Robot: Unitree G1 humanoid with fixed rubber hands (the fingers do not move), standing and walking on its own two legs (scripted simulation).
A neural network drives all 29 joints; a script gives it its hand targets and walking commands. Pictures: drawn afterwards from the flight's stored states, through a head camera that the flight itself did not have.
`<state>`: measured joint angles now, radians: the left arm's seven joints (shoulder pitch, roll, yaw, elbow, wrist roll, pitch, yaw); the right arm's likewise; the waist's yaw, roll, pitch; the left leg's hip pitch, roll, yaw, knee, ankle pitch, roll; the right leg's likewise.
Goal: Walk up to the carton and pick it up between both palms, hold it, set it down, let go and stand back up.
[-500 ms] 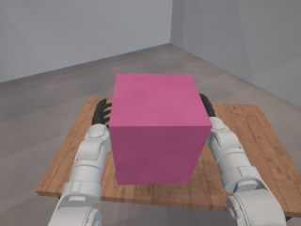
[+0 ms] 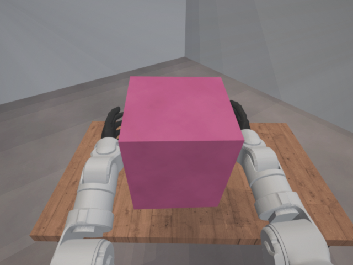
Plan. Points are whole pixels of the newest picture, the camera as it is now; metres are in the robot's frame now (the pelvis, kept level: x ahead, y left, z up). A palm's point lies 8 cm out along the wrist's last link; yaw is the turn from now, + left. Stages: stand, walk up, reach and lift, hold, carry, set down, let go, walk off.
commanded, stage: reach and lift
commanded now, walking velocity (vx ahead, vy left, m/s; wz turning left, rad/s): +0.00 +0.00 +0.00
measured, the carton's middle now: (176, 145) +0.38 +0.03 +0.14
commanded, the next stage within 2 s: hold in 0.56 s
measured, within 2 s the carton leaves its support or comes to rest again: neither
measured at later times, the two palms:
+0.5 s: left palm (111, 137) +0.36 +0.17 +0.17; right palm (242, 133) +0.38 -0.13 +0.17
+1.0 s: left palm (110, 132) +0.36 +0.17 +0.19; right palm (246, 130) +0.38 -0.13 +0.19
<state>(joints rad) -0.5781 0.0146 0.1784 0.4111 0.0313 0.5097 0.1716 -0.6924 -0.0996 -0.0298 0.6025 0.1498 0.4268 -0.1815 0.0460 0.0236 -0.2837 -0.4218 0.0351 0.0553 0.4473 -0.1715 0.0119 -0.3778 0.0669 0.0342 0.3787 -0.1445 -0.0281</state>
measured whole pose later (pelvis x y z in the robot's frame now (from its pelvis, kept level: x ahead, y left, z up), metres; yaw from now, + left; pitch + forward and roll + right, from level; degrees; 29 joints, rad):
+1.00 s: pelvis +0.00 +0.00 +0.00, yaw +0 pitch +5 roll -1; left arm -0.61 0.02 0.19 0.27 0.09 0.67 0.11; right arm -0.65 -0.07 -0.07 0.43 0.15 0.54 -0.21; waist 0.01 0.00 -0.23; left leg -0.35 0.03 0.06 0.42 -0.16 0.01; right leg -0.31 0.06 0.03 0.36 -0.14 -0.03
